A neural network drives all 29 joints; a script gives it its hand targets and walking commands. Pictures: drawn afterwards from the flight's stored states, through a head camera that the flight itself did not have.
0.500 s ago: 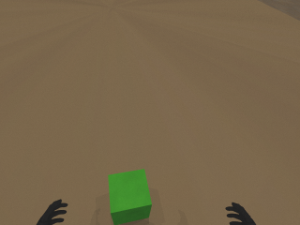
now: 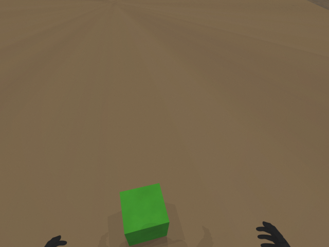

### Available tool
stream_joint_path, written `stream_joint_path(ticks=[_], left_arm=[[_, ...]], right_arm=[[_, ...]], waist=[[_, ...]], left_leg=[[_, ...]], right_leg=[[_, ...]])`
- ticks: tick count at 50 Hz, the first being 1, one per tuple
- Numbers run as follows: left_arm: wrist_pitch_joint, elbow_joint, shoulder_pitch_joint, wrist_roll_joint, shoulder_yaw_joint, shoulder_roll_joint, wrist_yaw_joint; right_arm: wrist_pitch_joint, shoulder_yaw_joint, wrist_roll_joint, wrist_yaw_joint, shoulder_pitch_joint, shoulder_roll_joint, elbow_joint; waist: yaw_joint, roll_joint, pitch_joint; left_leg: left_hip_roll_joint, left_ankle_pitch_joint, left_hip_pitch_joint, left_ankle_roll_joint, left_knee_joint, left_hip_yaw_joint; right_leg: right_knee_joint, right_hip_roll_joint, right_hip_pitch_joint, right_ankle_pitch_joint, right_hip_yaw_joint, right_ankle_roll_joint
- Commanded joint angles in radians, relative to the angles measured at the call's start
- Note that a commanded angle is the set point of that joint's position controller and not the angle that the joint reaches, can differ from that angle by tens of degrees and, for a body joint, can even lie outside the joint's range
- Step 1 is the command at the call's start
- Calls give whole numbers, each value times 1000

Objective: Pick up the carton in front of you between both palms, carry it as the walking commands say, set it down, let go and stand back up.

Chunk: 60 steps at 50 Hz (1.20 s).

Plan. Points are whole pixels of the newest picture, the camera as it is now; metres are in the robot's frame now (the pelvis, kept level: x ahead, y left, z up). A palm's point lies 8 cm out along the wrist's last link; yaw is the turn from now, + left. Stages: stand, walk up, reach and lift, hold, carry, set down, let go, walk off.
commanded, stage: stand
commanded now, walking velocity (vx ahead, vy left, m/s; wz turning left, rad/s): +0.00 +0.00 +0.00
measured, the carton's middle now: (144, 214) +0.41 +0.08 -0.65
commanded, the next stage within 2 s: none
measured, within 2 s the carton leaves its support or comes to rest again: neither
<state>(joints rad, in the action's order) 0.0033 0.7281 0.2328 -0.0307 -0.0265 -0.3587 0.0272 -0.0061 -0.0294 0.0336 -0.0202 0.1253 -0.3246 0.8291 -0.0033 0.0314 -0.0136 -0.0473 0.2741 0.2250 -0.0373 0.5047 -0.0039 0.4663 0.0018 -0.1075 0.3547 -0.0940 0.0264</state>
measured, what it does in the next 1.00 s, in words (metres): stands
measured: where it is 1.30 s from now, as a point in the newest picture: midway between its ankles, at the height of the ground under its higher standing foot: outside the picture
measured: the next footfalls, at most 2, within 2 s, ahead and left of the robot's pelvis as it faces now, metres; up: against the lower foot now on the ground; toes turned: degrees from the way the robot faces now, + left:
none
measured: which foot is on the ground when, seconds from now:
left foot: down 0.00-1.00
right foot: down 0.00-1.00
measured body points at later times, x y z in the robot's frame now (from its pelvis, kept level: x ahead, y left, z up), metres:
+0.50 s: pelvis -0.02 -0.01 +0.01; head -0.02 +0.00 +0.46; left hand +0.09 +0.29 -0.11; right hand +0.10 -0.32 -0.10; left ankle +0.00 +0.10 -0.74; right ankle -0.06 -0.14 -0.74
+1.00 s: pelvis -0.02 -0.01 +0.01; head -0.02 +0.00 +0.46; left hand +0.07 +0.30 -0.11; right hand +0.09 -0.32 -0.10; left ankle +0.00 +0.10 -0.74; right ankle -0.06 -0.14 -0.74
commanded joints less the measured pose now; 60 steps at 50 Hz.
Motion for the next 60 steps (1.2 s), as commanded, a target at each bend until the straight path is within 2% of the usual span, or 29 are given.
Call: stream_joint_path(ticks=[1, 11, 28, 41, 60], left_arm=[[-13, -30, -11, 1, -28, -140, 8], [-19, 24, -47, 2, -27, -155, 3], [-23, 119, -76, 5, -25, -172, -8], [-22, 171, -83, 9, -21, -188, -10], [-20, 216, -92, 13, -14, -198, -10]], right_arm=[[-9, -35, -3, -3, -34, -165, -21], [-11, -28, -6, 1, -47, -175, 30], [-16, -21, -10, 6, -49, -207, 112], [-17, -15, -17, 7, -55, -221, 155], [-14, -8, -22, 6, -68, -235, 192]], waist=[[-2, -3, 62], [-5, -35, 33], [-4, -18, -2], [-2, -37, 4], [0, -30, 12]], left_leg=[[124, -396, -135, 14, -47, -102], [127, -298, -117, 15, -93, -111], [138, -194, -111, 13, -156, -142], [142, -224, -119, 8, -168, -154], [146, -291, -133, 5, -165, -159]], right_leg=[[-63, 76, -61, -363, -28, -17], [-117, 85, -41, -303, -44, -27], [-176, 88, -43, -185, -46, -39], [-183, 93, -20, -202, -41, -40], [-187, 100, 2, -236, -28, -38]])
